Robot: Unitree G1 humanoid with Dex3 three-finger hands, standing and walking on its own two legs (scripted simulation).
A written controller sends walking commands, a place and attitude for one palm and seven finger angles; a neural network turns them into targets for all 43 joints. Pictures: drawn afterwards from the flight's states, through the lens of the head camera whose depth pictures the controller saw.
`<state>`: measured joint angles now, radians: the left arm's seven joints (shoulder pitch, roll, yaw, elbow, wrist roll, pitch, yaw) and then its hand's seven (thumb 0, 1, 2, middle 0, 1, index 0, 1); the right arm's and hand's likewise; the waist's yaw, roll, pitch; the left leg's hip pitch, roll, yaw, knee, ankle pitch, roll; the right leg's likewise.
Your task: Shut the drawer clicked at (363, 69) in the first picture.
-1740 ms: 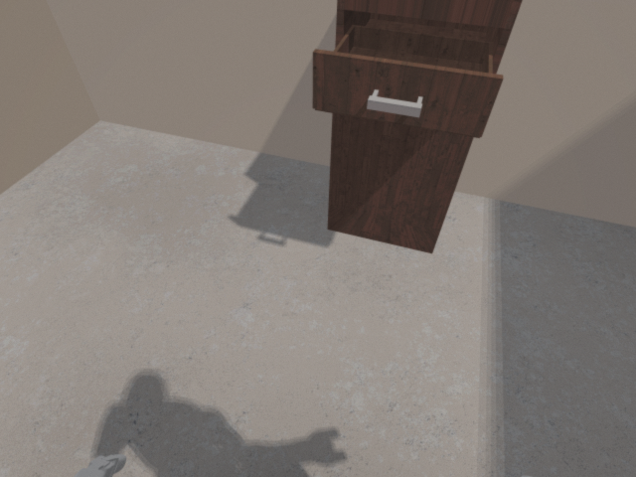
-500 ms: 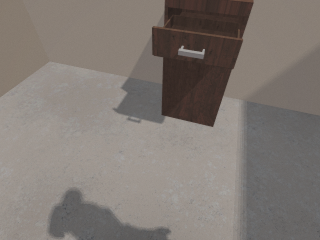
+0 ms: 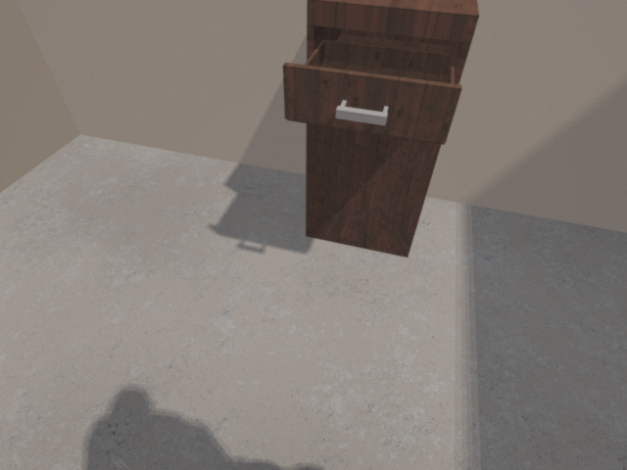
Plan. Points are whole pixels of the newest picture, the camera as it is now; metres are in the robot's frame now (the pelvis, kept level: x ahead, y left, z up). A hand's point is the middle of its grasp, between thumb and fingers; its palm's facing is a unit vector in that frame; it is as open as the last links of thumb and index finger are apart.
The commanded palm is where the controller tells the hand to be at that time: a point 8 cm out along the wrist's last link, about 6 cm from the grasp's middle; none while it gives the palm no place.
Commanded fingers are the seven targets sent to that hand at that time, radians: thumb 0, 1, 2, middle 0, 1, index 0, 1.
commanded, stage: walk to a spot facing it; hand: left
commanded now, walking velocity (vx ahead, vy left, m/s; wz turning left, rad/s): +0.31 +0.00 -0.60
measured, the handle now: (362, 111) +0.88 -0.04 +0.05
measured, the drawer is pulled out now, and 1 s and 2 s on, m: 0.30 0.30 0.30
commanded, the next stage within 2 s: take the last steps up to it in 0.48 s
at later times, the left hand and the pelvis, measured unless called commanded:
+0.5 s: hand out of the picture +0.15 +0.12 -0.16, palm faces -0.16 -0.97 -0.20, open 7.4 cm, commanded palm none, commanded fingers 0.00 0.90 0.90 -0.20 -0.30 -0.20 -0.30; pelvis +0.14 -0.06 +0.01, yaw -14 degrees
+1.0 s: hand (258, 322) +0.43 +0.15 -0.18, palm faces -0.22 -0.97 -0.12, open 7.4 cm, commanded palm none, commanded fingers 0.00 0.90 0.90 -0.20 -0.30 -0.20 -0.30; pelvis +0.34 -0.01 +0.00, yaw -17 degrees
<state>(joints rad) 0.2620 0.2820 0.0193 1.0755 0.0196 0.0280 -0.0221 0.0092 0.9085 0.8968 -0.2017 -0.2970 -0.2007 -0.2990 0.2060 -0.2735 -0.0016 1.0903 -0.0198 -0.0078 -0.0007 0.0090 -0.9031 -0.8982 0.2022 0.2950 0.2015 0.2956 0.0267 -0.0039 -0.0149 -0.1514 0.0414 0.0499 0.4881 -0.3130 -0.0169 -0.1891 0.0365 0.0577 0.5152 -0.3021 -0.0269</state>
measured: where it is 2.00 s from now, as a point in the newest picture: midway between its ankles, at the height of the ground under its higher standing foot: (356, 380)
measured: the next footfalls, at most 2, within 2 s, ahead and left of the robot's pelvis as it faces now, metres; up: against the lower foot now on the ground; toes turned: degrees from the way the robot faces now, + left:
right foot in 0.20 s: +0.11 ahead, -0.12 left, +0.00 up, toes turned -12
left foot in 0.74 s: +0.41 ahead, +0.00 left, +0.00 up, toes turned -10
